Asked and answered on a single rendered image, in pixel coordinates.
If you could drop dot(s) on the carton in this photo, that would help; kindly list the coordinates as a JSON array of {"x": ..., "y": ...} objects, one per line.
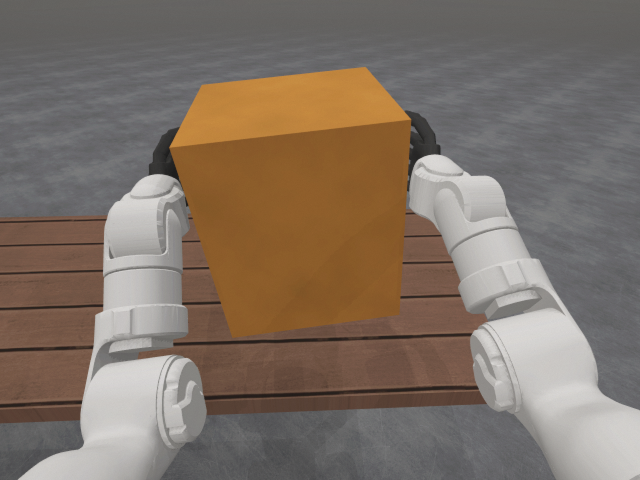
[{"x": 297, "y": 187}]

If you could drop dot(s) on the robot left hand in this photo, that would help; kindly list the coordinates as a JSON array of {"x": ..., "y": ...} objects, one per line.
[{"x": 162, "y": 159}]

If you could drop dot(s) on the left robot forearm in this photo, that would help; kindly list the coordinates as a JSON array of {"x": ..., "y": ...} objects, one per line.
[{"x": 142, "y": 267}]

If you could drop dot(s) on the robot left upper arm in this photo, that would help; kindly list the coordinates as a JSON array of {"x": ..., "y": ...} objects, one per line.
[{"x": 136, "y": 416}]

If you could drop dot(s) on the right robot forearm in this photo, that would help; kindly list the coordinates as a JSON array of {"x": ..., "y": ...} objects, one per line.
[{"x": 498, "y": 276}]

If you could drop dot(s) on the table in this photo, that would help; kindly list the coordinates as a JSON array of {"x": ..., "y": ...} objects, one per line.
[{"x": 52, "y": 286}]

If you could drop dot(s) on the robot right hand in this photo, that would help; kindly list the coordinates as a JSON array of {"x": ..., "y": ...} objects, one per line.
[{"x": 424, "y": 141}]

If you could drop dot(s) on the robot right upper arm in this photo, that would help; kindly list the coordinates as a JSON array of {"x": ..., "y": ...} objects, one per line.
[{"x": 536, "y": 366}]

